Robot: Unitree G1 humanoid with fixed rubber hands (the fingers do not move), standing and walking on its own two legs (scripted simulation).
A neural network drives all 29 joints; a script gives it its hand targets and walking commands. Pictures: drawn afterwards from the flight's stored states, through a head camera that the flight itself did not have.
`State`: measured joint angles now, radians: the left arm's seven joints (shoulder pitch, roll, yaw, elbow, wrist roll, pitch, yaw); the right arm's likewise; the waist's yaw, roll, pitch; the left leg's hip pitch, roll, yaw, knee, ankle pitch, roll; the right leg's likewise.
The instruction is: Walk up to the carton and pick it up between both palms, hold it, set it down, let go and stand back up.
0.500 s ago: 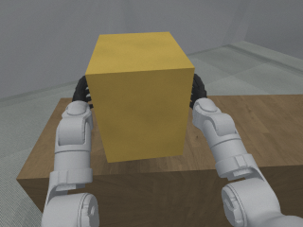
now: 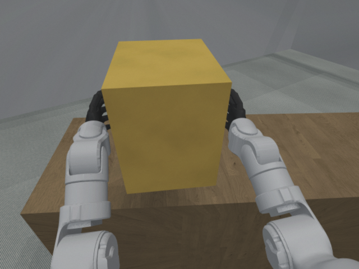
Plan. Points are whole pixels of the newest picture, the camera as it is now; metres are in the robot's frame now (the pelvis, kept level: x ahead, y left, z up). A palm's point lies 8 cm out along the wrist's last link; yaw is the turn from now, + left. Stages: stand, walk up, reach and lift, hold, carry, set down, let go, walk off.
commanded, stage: hold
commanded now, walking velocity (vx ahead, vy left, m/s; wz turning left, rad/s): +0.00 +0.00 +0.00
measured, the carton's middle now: (166, 111) +0.42 +0.01 +0.19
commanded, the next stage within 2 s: set down in 1.90 s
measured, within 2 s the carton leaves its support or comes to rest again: neither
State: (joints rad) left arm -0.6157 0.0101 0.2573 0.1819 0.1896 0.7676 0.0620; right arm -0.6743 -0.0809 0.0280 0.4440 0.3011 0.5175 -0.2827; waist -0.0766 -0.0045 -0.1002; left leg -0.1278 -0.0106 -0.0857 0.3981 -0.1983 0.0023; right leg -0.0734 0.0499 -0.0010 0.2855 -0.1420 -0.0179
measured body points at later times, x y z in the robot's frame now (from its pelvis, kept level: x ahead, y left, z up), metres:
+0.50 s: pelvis -0.01 +0.00 +0.00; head -0.07 +0.02 +0.44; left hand +0.37 +0.16 +0.21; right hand +0.37 -0.14 +0.20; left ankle +0.01 +0.11 -0.75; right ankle +0.01 -0.11 -0.75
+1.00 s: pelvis +0.00 +0.00 +0.00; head -0.06 +0.02 +0.45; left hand +0.38 +0.16 +0.20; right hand +0.37 -0.14 +0.20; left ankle +0.01 +0.11 -0.75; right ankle +0.01 -0.11 -0.75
